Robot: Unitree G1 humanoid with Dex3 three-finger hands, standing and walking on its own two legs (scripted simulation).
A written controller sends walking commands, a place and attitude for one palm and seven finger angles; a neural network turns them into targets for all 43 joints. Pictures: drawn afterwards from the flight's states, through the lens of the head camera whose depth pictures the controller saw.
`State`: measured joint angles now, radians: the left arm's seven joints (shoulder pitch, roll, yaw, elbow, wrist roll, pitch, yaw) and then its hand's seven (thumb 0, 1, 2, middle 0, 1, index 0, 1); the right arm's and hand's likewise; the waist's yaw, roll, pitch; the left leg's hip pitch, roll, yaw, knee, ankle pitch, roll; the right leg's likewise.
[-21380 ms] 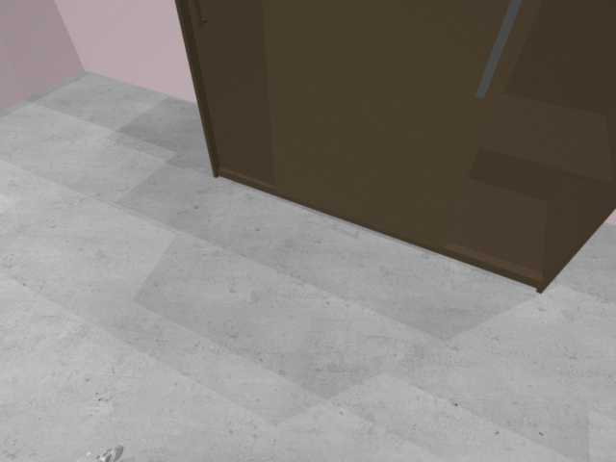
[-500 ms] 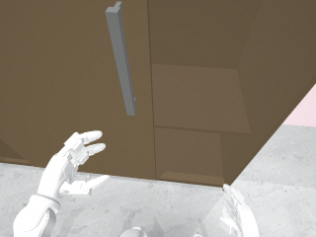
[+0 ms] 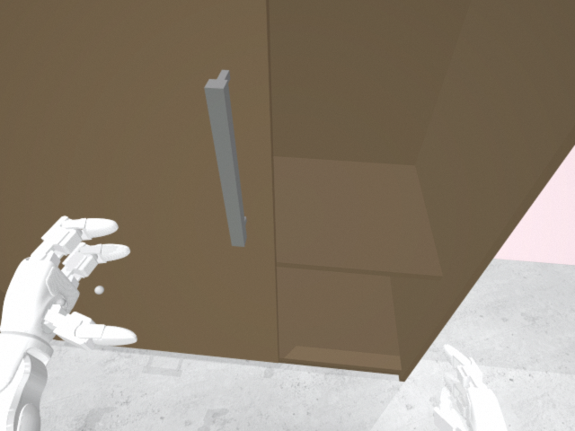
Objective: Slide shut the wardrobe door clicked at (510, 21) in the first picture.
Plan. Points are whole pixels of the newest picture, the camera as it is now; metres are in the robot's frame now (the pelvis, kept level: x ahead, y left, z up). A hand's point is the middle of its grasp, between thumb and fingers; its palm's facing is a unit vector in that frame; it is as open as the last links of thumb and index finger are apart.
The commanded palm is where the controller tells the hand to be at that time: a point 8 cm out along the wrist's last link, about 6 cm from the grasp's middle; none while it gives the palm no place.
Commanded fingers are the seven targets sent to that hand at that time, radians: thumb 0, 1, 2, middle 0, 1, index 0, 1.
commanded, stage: raise the hand with hooked fingers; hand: left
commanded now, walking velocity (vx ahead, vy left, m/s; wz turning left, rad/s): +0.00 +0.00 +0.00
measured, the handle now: (232, 170) +0.46 +0.13 +0.14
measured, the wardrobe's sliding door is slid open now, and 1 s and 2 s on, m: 0.41 0.41 0.41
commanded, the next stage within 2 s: move the hooked fingers beside the handle in 0.86 s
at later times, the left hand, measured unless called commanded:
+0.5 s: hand (71, 231) +0.29 +0.28 +0.17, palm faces +0.04 -1.00 -0.09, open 14.0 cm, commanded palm +0.24 +0.32 +0.17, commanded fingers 0.00 -0.50 0.30 -0.30 -1.20 -0.30 -1.20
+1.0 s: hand (81, 242) +0.28 +0.27 +0.17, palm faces +0.06 -1.00 -0.06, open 13.9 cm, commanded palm +0.25 +0.31 +0.17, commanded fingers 0.00 -0.50 0.30 -0.30 -1.20 -0.30 -1.20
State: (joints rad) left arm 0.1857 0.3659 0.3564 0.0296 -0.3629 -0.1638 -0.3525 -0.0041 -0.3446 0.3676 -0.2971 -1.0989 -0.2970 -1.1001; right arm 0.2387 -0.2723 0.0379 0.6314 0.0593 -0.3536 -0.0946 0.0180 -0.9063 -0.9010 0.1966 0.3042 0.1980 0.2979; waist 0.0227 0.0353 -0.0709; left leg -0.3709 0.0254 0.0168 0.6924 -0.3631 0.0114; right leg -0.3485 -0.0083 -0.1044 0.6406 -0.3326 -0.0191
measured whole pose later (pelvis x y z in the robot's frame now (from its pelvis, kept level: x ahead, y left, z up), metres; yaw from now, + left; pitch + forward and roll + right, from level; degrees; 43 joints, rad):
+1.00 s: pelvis +0.00 -0.01 +0.02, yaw +0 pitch +0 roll -1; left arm -0.06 0.43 0.46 0.22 -0.35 0.01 -0.46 -0.01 -0.50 0.30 -0.31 -1.20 -0.31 -1.20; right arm 0.23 -0.27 0.07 0.66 0.07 -0.29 -0.10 0.02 -0.90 -0.90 0.20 0.30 0.20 0.30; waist 0.04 0.06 -0.03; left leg -0.23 0.03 0.03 0.51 -0.28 0.00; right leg -0.22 0.00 -0.09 0.48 -0.25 -0.03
